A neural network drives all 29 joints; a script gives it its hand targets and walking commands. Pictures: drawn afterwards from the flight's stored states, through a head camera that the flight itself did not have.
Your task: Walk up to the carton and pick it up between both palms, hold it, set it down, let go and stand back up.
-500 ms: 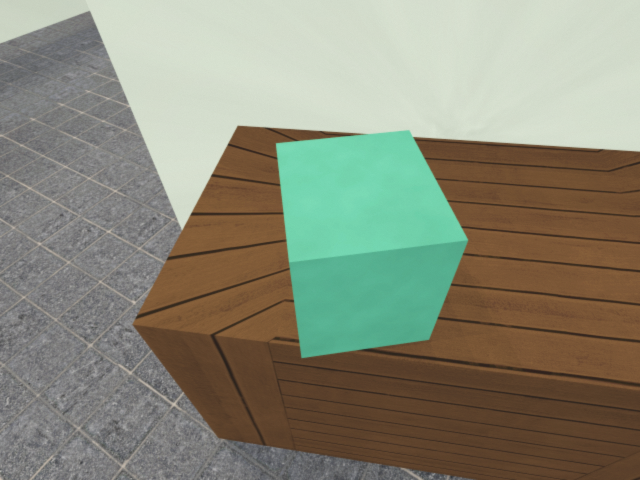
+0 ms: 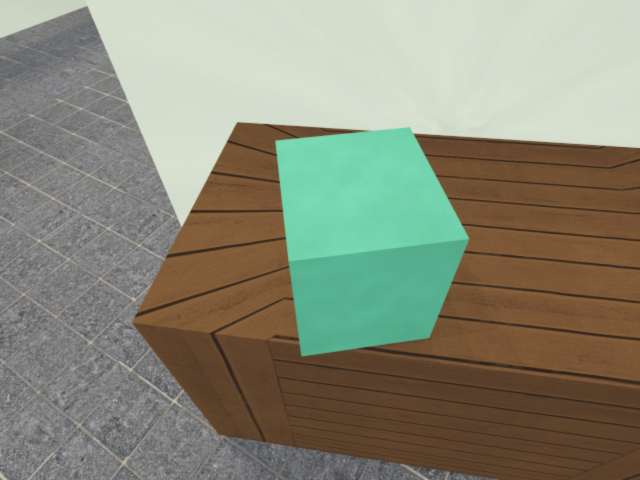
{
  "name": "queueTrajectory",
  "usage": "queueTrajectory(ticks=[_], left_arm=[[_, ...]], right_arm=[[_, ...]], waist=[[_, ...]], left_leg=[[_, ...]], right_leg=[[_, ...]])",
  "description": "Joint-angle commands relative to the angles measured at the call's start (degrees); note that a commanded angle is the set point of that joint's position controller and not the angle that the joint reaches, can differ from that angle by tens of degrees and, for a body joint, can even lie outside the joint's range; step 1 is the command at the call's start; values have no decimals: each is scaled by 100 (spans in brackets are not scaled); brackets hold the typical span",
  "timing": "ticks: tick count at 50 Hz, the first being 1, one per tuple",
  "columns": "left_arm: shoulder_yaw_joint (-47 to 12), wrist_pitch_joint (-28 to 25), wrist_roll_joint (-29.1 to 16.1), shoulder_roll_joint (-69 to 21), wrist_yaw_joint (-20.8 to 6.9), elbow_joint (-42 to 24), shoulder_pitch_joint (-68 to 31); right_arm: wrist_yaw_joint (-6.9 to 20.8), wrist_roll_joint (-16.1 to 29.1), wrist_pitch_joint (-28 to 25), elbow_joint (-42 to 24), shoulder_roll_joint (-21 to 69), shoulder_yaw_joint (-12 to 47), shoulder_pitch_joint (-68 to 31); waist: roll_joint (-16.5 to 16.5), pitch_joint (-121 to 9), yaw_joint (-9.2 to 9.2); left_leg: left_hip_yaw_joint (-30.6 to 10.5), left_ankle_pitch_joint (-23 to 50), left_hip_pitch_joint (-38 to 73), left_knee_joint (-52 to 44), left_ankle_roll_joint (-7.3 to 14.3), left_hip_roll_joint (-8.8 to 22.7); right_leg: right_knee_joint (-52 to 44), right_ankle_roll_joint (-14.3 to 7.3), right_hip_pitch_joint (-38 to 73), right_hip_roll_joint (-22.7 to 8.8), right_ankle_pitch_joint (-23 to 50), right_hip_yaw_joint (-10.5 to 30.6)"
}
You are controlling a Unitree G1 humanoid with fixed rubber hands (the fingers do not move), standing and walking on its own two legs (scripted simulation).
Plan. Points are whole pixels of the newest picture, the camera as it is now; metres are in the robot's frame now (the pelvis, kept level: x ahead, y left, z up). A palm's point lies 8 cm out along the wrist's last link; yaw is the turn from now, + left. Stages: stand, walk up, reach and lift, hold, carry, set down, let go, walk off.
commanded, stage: stand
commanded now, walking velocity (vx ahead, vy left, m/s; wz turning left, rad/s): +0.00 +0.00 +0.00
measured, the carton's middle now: (355, 242) +0.44 +0.02 +0.02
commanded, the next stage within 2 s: none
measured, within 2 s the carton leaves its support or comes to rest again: neither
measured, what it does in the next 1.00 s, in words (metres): stands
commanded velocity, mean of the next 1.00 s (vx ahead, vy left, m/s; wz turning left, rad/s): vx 0.00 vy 0.00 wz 0.00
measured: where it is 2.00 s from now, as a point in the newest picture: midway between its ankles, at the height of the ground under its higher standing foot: outside the picture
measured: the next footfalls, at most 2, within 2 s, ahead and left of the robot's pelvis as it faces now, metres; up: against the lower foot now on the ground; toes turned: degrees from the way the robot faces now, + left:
none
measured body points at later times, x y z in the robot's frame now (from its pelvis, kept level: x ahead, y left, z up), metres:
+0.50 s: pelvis +0.00 +0.00 +0.00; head +0.00 +0.00 +0.45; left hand +0.04 +0.26 -0.14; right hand +0.07 -0.27 -0.14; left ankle +0.03 +0.13 -0.74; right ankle +0.02 -0.09 -0.74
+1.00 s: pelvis +0.00 +0.00 +0.00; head +0.00 +0.00 +0.45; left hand +0.03 +0.26 -0.14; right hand +0.07 -0.27 -0.14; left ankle +0.03 +0.13 -0.74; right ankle +0.02 -0.09 -0.74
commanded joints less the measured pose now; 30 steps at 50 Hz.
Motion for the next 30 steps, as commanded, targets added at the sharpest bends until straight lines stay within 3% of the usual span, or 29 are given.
queueTrajectory(ticks=[1, 3, 4, 6, 8, 9, 10, 11, 12, 13, 15, 16, 18, 19, 23, 25, 27, 29, 30], left_arm=[[119, -160, -355, 1545, 69, 308, -298], [107, -143, -347, 1463, 61, 259, -342], [136, -153, -327, 1507, 76, 235, -311], [117, -162, -376, 1506, 76, 222, -424], [113, -147, -341, 1445, 63, 335, -190], [130, -141, -329, 1579, 76, 319, -345], [118, -159, -347, 1507, 74, 257, -361], [106, -157, -361, 1520, 79, 280, -416], [131, -163, -355, 1509, 86, 272, -352], [107, -150, -353, 1417, 63, 290, -326], [105, -175, -347, 1463, 70, 232, -336], [184, -169, -362, 1586, 73, 303, -282], [99, -159, -344, 1442, 56, 227, -429], [107, -174, -355, 1414, 59, 262, -382], [136, -158, -346, 1569, 85, 380, -281], [123, -151, -363, 1526, 90, 349, -213], [145, -159, -354, 1591, 93, 310, -330], [153, -150, -360, 1534, 74, 273, -302], [100, -154, -358, 1473, 76, 311, -306]], right_arm=[[11, 68, -99, -345, -1225, -462, -265], [-7, 21, -80, -318, -1169, -443, -280], [-5, 51, -64, -345, -1122, -449, -358], [-17, 10, -68, -366, -1159, -450, -326], [-20, 3, -108, -426, -1343, -494, -437], [-29, 26, -95, -353, -1326, -487, -307], [-8, 38, -88, -368, -1158, -430, -329], [4, 53, -97, -378, -1149, -436, -271], [5, 33, -98, -341, -1156, -457, -202], [8, 36, -119, -375, -1121, -429, -357], [8, 29, -89, -389, -1123, -423, -372], [11, 51, -84, -388, -1270, -502, -405], [-19, 7, -98, -385, -1262, -467, -340], [6, 32, -101, -418, -1227, -460, -443], [-10, 53, -105, -391, -1227, -470, -323], [11, 41, -101, -435, -1242, -492, -329], [11, 13, -103, -400, -1084, -434, -347], [12, 1, -106, -431, -1093, -443, -377], [-4, 39, -121, -416, -1304, -485, -288]], waist=[[124, -5, -372], [186, 58, -398], [113, 93, -323], [-9, 88, -371], [206, 32, -332], [71, 40, -440], [197, 67, -393], [3, -16, -426], [193, 131, -431], [-44, 143, -412], [194, -126, -382], [160, -152, -323], [-59, 20, -412], [114, 87, -337], [44, 89, -405], [148, 79, -366], [158, 2, -383], [156, -36, -321], [156, 72, -420]], left_leg=[[-546, -139, 535, -586, 361, 392], [-647, 21, 554, -542, 393, 423], [-538, -78, 517, -576, 363, 431], [-574, -14, 509, -583, 396, 437], [-498, -32, 496, -495, 371, 410], [-557, -58, 519, -572, 368, 424], [-612, -13, 518, -607, 375, 431], [-592, 60, 549, -569, 373, 409], [-560, -4, 513, -562, 368, 434], [-638, 17, 525, -610, 385, 451], [-578, 8, 552, -554, 414, 445], [-502, -97, 545, -500, 353, 354], [-620, 8, 590, -646, 417, 488], [-643, 12, 542, -615, 406, 475], [-595, -95, 484, -669, 378, 452], [-537, -90, 479, -534, 356, 410], [-571, -65, 586, -580, 390, 447], [-507, -23, 527, -552, 370, 392], [-625, -28, 585, -611, 389, 427]], right_leg=[[-1421, 239, 399, -1323, -441, 1128], [-1403, 154, 307, -1341, -473, 1109], [-1377, 212, 290, -1348, -510, 1100], [-1417, 139, 271, -1261, -436, 1059], [-1465, 147, 366, -1350, -367, 1164], [-1379, 75, 345, -1329, -427, 1090], [-1328, 108, 299, -1236, -417, 1022], [-1388, 178, 414, -1253, -352, 1020], [-1403, 187, 269, -1369, -278, 1134], [-1346, 165, 248, -1256, -367, 1028], [-1336, 79, 478, -1342, -300, 1090], [-1439, 210, 465, -1423, -397, 1269], [-1379, 115, 290, -1219, -554, 1009], [-1398, 151, 312, -1228, -395, 1018], [-1393, 111, 387, -1246, -418, 1034], [-1472, 218, 394, -1359, -392, 1128], [-1400, 81, 317, -1292, -465, 1109], [-1379, 112, 399, -1323, -428, 1074], [-1348, 97, 259, -1309, -459, 1138]])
